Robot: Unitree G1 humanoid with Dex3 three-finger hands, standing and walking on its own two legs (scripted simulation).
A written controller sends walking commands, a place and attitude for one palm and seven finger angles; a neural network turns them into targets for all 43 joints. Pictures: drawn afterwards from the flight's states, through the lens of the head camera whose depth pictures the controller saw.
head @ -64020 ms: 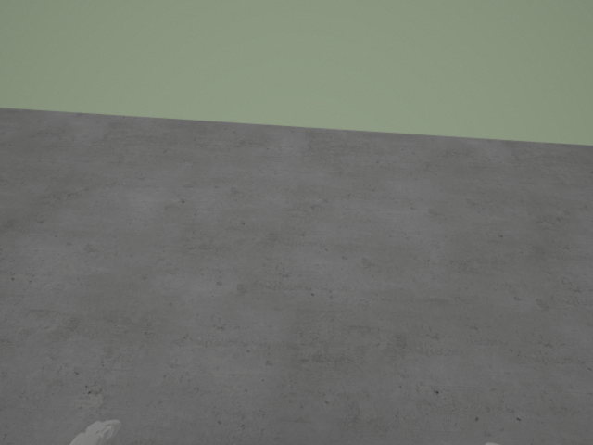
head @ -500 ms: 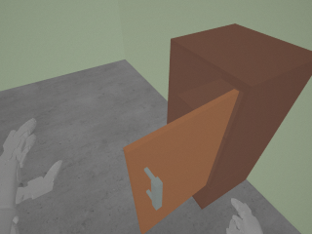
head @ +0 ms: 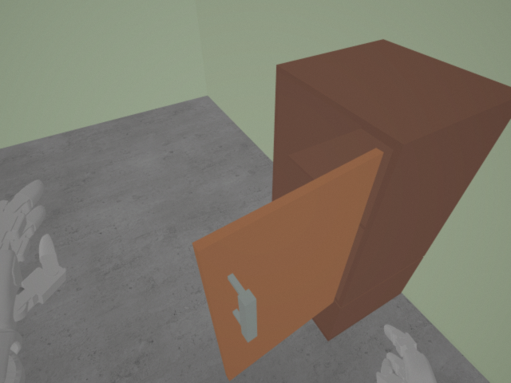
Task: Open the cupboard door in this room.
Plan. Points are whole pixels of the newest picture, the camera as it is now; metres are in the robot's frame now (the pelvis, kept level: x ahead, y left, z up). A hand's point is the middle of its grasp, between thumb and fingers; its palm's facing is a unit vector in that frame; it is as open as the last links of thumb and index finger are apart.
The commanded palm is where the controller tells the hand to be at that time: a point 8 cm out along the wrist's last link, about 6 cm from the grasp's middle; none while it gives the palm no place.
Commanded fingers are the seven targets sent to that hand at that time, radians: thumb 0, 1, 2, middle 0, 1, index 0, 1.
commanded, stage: step back with the hand held close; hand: left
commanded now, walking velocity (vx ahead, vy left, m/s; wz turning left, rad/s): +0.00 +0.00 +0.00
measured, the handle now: (241, 308) +0.26 +0.06 -0.04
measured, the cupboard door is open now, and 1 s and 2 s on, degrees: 95 95 95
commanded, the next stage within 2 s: stop stepping back and stand still in 1.14 s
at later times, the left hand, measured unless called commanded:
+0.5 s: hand (53, 279) +0.18 +0.27 +0.16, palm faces +0.32 -0.80 -0.50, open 7.4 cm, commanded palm +0.12 +0.31 +0.18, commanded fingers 0.00 0.90 0.90 -0.20 -0.30 -0.20 -0.30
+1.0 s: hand out of the picture +0.05 +0.28 +0.16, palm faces +0.49 -0.76 -0.42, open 7.4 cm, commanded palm -0.01 +0.33 +0.18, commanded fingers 0.00 0.90 0.90 -0.20 -0.30 -0.20 -0.30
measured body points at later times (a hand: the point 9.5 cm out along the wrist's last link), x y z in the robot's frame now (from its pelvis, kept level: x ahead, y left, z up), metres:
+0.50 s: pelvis -0.04 +0.01 +0.00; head -0.03 +0.02 +0.45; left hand +0.16 +0.31 +0.19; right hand +0.13 -0.25 -0.07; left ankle -0.02 +0.10 -0.74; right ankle -0.02 -0.11 -0.74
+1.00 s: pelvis -0.14 +0.02 -0.02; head -0.13 +0.03 +0.43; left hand +0.02 +0.32 +0.18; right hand +0.03 -0.22 -0.10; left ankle -0.07 +0.11 -0.72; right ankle -0.02 -0.10 -0.74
